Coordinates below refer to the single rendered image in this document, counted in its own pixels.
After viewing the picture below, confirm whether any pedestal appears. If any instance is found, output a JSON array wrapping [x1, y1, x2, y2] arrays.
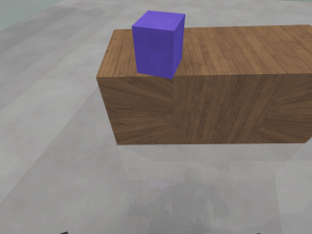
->
[[96, 24, 312, 145]]

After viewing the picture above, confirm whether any carton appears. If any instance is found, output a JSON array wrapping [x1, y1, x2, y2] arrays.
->
[[132, 11, 185, 79]]

